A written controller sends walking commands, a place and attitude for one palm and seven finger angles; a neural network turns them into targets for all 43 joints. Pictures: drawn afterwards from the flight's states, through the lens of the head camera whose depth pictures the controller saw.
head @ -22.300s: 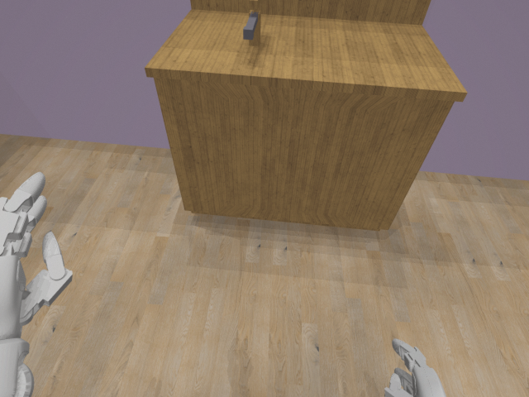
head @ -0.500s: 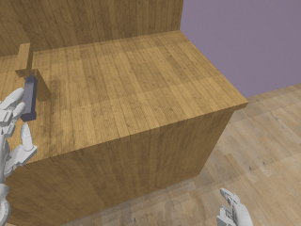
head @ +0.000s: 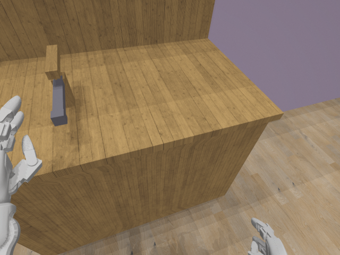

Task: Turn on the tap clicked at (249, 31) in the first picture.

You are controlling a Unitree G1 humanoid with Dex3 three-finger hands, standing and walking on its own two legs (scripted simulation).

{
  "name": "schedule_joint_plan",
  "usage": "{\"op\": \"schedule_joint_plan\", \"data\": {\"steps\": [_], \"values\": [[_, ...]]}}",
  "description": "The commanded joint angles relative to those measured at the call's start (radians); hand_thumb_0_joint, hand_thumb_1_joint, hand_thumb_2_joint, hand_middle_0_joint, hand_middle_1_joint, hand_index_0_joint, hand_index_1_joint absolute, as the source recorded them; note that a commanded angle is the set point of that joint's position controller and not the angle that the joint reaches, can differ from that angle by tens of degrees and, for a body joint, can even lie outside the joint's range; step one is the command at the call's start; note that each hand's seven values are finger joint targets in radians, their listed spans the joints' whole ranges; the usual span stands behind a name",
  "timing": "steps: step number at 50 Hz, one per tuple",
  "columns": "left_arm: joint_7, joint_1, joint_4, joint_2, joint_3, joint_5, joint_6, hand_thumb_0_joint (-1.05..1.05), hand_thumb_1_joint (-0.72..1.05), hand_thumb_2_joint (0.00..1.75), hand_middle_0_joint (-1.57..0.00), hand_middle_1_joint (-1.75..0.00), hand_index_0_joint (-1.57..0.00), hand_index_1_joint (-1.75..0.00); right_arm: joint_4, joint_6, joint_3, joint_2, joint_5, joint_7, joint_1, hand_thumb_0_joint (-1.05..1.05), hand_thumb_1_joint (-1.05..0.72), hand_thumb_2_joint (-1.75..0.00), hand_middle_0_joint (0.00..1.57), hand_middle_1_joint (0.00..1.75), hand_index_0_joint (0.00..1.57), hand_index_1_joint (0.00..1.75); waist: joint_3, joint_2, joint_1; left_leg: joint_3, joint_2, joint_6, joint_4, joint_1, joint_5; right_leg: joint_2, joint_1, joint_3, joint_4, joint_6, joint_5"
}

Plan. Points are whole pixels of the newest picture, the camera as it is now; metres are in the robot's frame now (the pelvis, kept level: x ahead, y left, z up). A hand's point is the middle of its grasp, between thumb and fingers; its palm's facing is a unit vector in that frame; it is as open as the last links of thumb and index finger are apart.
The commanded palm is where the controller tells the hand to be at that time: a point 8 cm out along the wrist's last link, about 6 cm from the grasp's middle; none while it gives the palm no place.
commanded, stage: come to a stop and stand still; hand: left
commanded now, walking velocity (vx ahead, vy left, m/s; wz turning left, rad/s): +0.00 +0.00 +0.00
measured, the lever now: (59, 117) +0.36 +0.31 +0.11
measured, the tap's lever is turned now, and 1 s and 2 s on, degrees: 0 0 0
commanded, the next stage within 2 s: look again from close up in 0.92 s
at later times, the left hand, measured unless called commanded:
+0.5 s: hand (28, 149) +0.24 +0.30 +0.15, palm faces +0.43 -0.83 -0.36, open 7.4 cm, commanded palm +0.18 +0.33 +0.18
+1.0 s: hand (38, 145) +0.25 +0.29 +0.16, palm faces +0.43 -0.83 -0.36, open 7.4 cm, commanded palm +0.20 +0.31 +0.18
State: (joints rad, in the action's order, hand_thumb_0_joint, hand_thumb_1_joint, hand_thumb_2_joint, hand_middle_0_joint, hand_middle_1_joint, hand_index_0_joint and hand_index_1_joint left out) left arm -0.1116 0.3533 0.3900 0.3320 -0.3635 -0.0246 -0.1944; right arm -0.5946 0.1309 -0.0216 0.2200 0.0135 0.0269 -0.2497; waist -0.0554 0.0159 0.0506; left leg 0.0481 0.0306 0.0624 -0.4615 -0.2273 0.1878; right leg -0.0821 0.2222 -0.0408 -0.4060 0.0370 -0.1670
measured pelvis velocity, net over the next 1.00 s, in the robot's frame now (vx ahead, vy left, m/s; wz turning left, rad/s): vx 0.05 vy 0.03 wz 0.03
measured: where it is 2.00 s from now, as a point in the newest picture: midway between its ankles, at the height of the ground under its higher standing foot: outside the picture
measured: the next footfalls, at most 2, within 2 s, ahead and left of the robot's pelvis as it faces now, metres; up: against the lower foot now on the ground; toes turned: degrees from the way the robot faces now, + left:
none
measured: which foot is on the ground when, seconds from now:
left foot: down 0.00-1.00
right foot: down 0.00-1.00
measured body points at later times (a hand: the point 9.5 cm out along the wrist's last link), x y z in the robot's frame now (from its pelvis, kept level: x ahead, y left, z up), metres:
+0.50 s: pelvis +0.03 +0.04 +0.00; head +0.04 +0.06 +0.45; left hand +0.22 +0.34 +0.17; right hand +0.21 -0.16 -0.07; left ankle +0.05 +0.08 -0.74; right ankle +0.06 -0.07 -0.74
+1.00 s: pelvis +0.05 +0.03 +0.00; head +0.06 +0.04 +0.45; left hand +0.22 +0.33 +0.18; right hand +0.25 -0.18 -0.07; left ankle +0.05 +0.08 -0.74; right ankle +0.06 -0.07 -0.74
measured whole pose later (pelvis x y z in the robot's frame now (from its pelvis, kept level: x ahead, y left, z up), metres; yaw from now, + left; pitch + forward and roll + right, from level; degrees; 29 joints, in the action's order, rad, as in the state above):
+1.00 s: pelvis +0.05 +0.03 +0.00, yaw +2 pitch -1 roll -1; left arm -0.11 0.42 0.45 0.35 -0.33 -0.05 -0.15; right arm -0.55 0.07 -0.03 0.21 0.01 0.03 -0.17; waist -0.05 0.00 0.04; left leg 0.03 0.08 0.08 -0.43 -0.19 0.23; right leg -0.04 0.19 -0.03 -0.41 0.03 -0.21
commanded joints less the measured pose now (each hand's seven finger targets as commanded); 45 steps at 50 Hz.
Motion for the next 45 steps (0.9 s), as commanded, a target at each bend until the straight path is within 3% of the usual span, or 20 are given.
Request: {"op": "schedule_joint_plan", "data": {"steps": [1,4,5,9,10,14,16,18,23,25,27,30,31,35,36,40,45], "values": [[-0.005,-0.115,0.174,0.159,-0.033,0.015,-0.059,0.00,0.90,0.90,-0.20,-0.30,-0.20,-0.30,0.185,0.064,0.029,0.109,-0.001,0.009,0.138,0.00,-0.90,-0.90,0.20,0.30,0.20,0.30,0.078,-0.097,-0.016,-0.197,-0.143,0.003,0.233,-0.088,0.352,0.101,-0.051,0.112,0.053,-0.032,-0.157],[-0.003,-0.113,0.162,0.171,-0.049,0.018,-0.057,0.00,0.90,0.90,-0.20,-0.30,-0.20,-0.30,0.195,0.057,0.027,0.106,-0.002,0.008,0.135,0.00,-0.90,-0.90,0.20,0.30,0.20,0.30,0.052,-0.061,-0.013,-0.207,-0.149,-0.002,0.266,-0.139,0.415,0.090,-0.064,0.111,0.042,-0.025,-0.165],[-0.003,-0.114,0.182,0.199,-0.075,0.017,-0.058,0.00,0.90,0.90,-0.20,-0.30,-0.20,-0.30,0.198,0.055,0.024,0.105,-0.004,0.008,0.144,0.00,-0.90,-0.90,0.20,0.30,0.20,0.30,0.066,-0.077,-0.011,-0.208,-0.149,-0.005,0.271,-0.116,0.386,0.088,-0.065,0.109,0.040,-0.023,-0.141],[0.001,-0.126,0.197,0.174,-0.051,0.017,-0.057,0.00,0.90,0.90,-0.20,-0.30,-0.20,-0.30,0.209,0.051,0.020,0.102,-0.008,0.005,0.138,0.00,-0.90,-0.90,0.20,0.30,0.20,0.30,0.067,-0.091,-0.013,-0.213,-0.155,-0.018,0.297,-0.127,0.417,0.082,-0.087,0.101,0.028,-0.019,-0.129],[0.001,-0.132,0.216,0.189,-0.063,0.018,-0.056,0.00,0.90,0.90,-0.20,-0.30,-0.20,-0.30,0.208,0.051,0.017,0.100,-0.011,0.004,0.147,0.00,-0.90,-0.90,0.20,0.30,0.20,0.30,0.078,-0.124,-0.012,-0.219,-0.157,-0.023,0.310,-0.106,0.399,0.077,-0.085,0.094,0.013,-0.019,-0.109],[-0.003,-0.135,0.214,0.167,-0.040,0.017,-0.051,0.00,0.90,0.90,-0.20,-0.30,-0.20,-0.30,0.207,0.050,0.020,0.102,-0.014,0.003,0.135,0.00,-0.90,-0.90,0.20,0.30,0.20,0.30,0.101,-0.082,-0.012,-0.216,-0.159,-0.046,0.287,-0.056,0.279,0.079,-0.096,0.086,0.010,-0.017,-0.053],[-0.002,-0.140,0.223,0.164,-0.034,0.017,-0.050,0.00,0.90,0.90,-0.20,-0.30,-0.20,-0.30,0.205,0.047,0.018,0.102,-0.017,0.003,0.142,0.00,-0.90,-0.90,0.20,0.30,0.20,0.30,0.109,-0.122,-0.014,-0.226,-0.157,-0.071,0.295,-0.030,0.235,0.075,-0.087,0.079,-0.004,-0.016,-0.048],[-0.005,-0.127,0.206,0.167,-0.039,0.017,-0.048,0.00,0.90,0.90,-0.20,-0.30,-0.20,-0.30,0.203,0.042,0.021,0.103,-0.016,0.002,0.140,0.00,-0.90,-0.90,0.20,0.30,0.20,0.30,0.101,-0.097,-0.011,-0.229,-0.161,-0.075,0.298,-0.046,0.230,0.074,-0.103,0.079,-0.005,-0.017,-0.037],[-0.005,-0.113,0.240,0.175,-0.043,0.009,-0.053,0.00,0.90,0.90,-0.20,-0.30,-0.20,-0.30,0.200,0.033,0.028,0.108,-0.016,0.000,0.141,0.00,-0.90,-0.90,0.20,0.30,0.20,0.30,0.125,-0.112,-0.014,-0.204,-0.138,-0.115,0.242,0.029,-0.003,0.081,-0.088,0.065,-0.010,-0.010,0.021],[-0.007,-0.072,0.264,0.201,-0.074,0.002,-0.051,0.00,0.90,0.90,-0.20,-0.30,-0.20,-0.30,0.201,0.030,0.029,0.106,-0.017,-0.001,0.147,0.00,-0.90,-0.90,0.20,0.30,0.20,0.30,0.176,-0.087,-0.013,-0.173,-0.118,-0.129,0.186,0.089,-0.185,0.087,-0.096,0.057,-0.014,-0.005,0.082],[-0.005,-0.034,0.262,0.185,-0.066,-0.010,-0.048,0.00,0.90,0.90,-0.20,-0.30,-0.20,-0.30,0.204,0.022,0.032,0.106,-0.014,-0.001,0.140,0.00,-0.90,-0.90,0.20,0.30,0.20,0.30,0.193,-0.075,-0.014,-0.159,-0.114,-0.142,0.132,0.117,-0.353,0.097,-0.094,0.054,-0.010,-0.001,0.119],[-0.005,0.017,0.281,0.212,-0.100,-0.018,-0.043,0.00,0.90,0.90,-0.20,-0.30,-0.20,-0.30,0.205,0.013,0.035,0.106,-0.011,-0.004,0.148,0.00,-0.90,-0.90,0.20,0.30,0.20,0.30,0.220,-0.091,-0.015,-0.144,-0.107,-0.148,0.088,0.146,-0.474,0.099,-0.092,0.049,-0.023,0.001,0.151],[-0.003,0.025,0.276,0.186,-0.082,-0.023,-0.042,0.00,0.90,0.90,-0.20,-0.30,-0.20,-0.30,0.205,0.009,0.037,0.106,-0.008,-0.004,0.139,0.00,-0.90,-0.90,0.20,0.30,0.20,0.30,0.216,-0.090,-0.017,-0.148,-0.109,-0.153,0.079,0.136,-0.491,0.103,-0.094,0.047,-0.025,0.005,0.151],[-0.008,0.043,0.299,0.214,-0.112,-0.031,-0.038,0.00,0.90,0.90,-0.20,-0.30,-0.20,-0.30,0.210,-0.001,0.039,0.109,-0.003,0.003,0.151,0.00,-0.90,-0.90,0.20,0.30,0.20,0.30,0.226,-0.065,-0.020,-0.141,-0.103,-0.136,0.059,0.123,-0.448,0.116,-0.107,0.072,-0.020,0.009,0.211],[-0.007,0.043,0.285,0.191,-0.092,-0.034,-0.036,0.00,0.90,0.90,-0.20,-0.30,-0.20,-0.30,0.207,-0.004,0.039,0.107,-0.002,0.005,0.143,0.00,-0.90,-0.90,0.20,0.30,0.20,0.30,0.223,-0.062,-0.022,-0.139,-0.105,-0.133,0.057,0.119,-0.427,0.122,-0.103,0.073,-0.018,0.009,0.206],[-0.013,-0.002,0.320,0.207,-0.095,-0.032,-0.034,0.00,0.90,0.90,-0.20,-0.30,-0.20,-0.30,0.203,-0.005,0.040,0.112,-0.001,0.013,0.156,0.00,-0.90,-0.90,0.20,0.30,0.20,0.30,0.217,-0.103,-0.023,-0.148,-0.106,-0.130,0.079,0.120,-0.382,0.117,-0.094,0.080,-0.027,0.006,0.178],[-0.019,0.000,0.286,0.202,-0.087,-0.032,-0.024,0.00,0.90,0.90,-0.20,-0.30,-0.20,-0.30,0.205,-0.011,0.037,0.108,0.000,0.019,0.163,0.00,-0.90,-0.90,0.20,0.30,0.20,0.30,0.188,-0.067,-0.020,-0.152,-0.110,-0.113,0.094,0.094,-0.271,0.124,-0.093,0.093,0.009,0.004,0.141]]}}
